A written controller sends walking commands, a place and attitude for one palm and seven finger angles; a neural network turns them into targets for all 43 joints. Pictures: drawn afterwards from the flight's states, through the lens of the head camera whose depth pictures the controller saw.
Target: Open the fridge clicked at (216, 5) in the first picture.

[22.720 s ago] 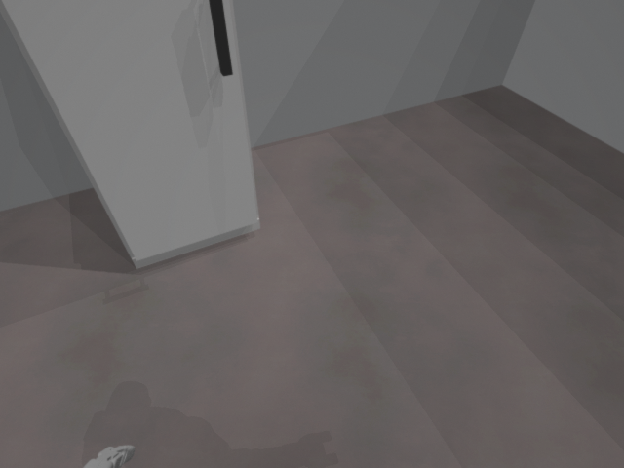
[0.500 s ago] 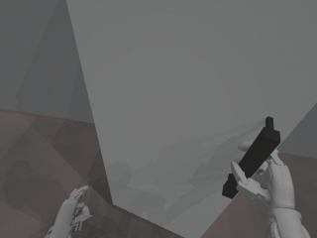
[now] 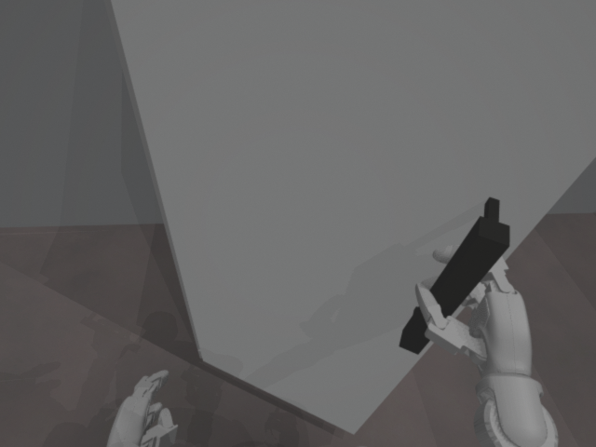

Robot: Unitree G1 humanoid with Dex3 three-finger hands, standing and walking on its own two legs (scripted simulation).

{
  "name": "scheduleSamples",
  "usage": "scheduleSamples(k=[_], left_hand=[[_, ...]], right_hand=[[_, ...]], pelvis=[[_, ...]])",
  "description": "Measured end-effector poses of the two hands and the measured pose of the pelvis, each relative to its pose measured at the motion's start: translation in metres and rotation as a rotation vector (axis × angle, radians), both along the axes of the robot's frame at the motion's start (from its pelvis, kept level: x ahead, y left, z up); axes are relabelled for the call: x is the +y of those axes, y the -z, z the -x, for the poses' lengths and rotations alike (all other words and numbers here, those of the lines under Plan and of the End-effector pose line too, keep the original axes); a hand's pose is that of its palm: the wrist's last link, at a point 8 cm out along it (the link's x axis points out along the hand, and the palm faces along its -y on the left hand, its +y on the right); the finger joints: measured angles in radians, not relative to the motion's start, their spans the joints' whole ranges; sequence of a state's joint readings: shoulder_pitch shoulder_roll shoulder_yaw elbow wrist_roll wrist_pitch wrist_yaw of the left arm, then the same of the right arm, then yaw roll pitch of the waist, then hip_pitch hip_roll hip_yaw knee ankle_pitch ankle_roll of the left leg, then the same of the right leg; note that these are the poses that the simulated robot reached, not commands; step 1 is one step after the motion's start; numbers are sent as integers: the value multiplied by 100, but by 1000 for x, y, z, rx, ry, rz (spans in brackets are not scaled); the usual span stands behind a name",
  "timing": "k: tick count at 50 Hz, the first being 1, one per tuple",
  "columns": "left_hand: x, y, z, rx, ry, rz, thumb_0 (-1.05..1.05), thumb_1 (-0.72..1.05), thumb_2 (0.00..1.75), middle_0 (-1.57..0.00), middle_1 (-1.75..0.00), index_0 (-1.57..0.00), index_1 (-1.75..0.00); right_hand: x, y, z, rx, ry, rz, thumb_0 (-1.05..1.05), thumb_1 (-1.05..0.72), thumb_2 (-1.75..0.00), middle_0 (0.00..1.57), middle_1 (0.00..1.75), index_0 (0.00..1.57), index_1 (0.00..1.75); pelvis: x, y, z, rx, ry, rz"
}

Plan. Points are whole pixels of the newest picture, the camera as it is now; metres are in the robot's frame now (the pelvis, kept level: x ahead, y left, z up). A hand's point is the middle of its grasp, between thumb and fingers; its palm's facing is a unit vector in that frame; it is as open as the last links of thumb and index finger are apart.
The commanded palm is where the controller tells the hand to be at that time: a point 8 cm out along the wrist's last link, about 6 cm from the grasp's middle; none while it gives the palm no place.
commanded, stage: walk backward, drawing the door open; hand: right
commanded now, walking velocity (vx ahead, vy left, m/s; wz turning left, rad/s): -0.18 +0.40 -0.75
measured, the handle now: (445, 283) +0.30 -0.14 +0.12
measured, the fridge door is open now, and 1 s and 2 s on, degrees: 30 68 73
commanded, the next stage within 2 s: stop walking and hold the door back in 1.10 s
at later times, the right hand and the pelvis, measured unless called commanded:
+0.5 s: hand (350, 442) +0.12 -0.02 +0.13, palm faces +0.31 +0.93 -0.18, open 7.6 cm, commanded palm +0.07 -0.05 +0.13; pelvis -0.07 +0.16 -0.02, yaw -23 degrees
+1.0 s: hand out of the picture +0.05 +0.11 +0.12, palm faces +0.66 +0.72 -0.19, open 7.5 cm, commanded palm -0.01 +0.10 +0.13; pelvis -0.06 +0.38 -0.02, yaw -45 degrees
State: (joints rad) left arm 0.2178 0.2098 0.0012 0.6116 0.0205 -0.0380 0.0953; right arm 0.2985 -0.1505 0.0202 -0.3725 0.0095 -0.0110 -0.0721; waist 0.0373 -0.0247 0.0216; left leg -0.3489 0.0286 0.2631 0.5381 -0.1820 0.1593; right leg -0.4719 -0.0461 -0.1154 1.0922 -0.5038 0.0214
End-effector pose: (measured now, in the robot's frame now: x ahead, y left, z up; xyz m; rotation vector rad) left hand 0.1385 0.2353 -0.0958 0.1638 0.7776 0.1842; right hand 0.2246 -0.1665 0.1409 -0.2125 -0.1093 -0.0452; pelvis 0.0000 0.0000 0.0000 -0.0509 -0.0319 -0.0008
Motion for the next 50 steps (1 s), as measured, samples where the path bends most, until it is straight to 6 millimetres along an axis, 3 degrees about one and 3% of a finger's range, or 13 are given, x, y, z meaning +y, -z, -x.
scheduleSamples(k=[6, 12, 18, 22, 25, 28, 32, 35, 42, 45, 47, 50], left_hand=[[15, -5, 11, -75, 70, -48, 1, 90, 90, -20, -30, -20, -30], [28, -3, 18, 3, 227, 3, 1, 90, 90, -20, -30, -20, -30], [57, 5, -1, -14, 322, 31, 1, 90, 90, -21, -30, -21, -30], [76, -2, -17, -48, 375, -17, 1, 90, 90, -20, -30, -21, -30], [87, -3, -31, -130, 418, -47, 1, 90, 90, -20, -30, -20, -30], [98, -8, -32, -111, 485, -41, 1, 90, 90, -20, -30, -20, -30], [117, -14, -35, -82, 578, -17, 1, 90, 90, -20, -30, -20, -30], [135, -7, -46, -76, 612, 13, 1, 90, 90, -20, -30, -21, -30], [168, -6, -60, -38, 671, -26, 1, 90, 90, -20, -30, -20, -30], [174, -4, -68, -91, 728, -47, 1, 90, 90, -20, -30, -20, -30], [179, -1, -70, -89, 768, -59, 1, 90, 90, -20, -30, -20, -30], [189, -3, -70, -33, 848, -50, 1, 90, 90, -20, -30, -20, -30]], right_hand=[[20, 6, 42, -65, 2, -7, -7, -57, -67, 35, 136, 19, 128], [44, 3, 78, -22, 69, -4, -6, -58, -68, 32, 133, 19, 126], [75, 5, 111, -47, 193, -13, -6, -55, -73, 36, 134, 21, 127], [92, 5, 129, -54, 225, -16, -6, -54, -73, 36, 135, 22, 128], [104, 10, 141, -101, 246, -10, -7, -55, -72, 36, 135, 20, 123], [118, 11, 152, -116, 295, 5, -8, -57, -73, 35, 135, 17, 121], [142, 7, 169, -60, 406, -5, -6, -58, -74, 33, 131, 17, 124], [162, 7, 182, -59, 493, 5, -7, -57, -76, 34, 131, 16, 126], [204, 4, 208, -38, 582, 0, -6, -55, -76, 35, 130, 18, 128], [219, 9, 217, -90, 585, 2, -7, -55, -75, 36, 132, 18, 127], [231, 12, 222, -131, 598, 22, -8, -55, -75, 38, 134, 18, 127], [250, 11, 229, -116, 660, 25, -7, -55, -76, 39, 135, 18, 127]], pelvis=[[22, 16, 30, -5, 78, -57], [67, 3, 52, -13, 182, -99], [123, 9, 63, 9, 278, -78], [145, 8, 67, 2, 378, -62], [161, 22, 73, 11, 392, -78], [195, 18, 81, -19, 417, -55], [238, 6, 81, -26, 491, -91], [270, 11, 76, 4, 528, -57], [314, 6, 74, -20, 689, -44], [331, 20, 74, -1, 729, -72], [350, 25, 74, -18, 753, -55], [380, 15, 63, -37, 783, -49]])
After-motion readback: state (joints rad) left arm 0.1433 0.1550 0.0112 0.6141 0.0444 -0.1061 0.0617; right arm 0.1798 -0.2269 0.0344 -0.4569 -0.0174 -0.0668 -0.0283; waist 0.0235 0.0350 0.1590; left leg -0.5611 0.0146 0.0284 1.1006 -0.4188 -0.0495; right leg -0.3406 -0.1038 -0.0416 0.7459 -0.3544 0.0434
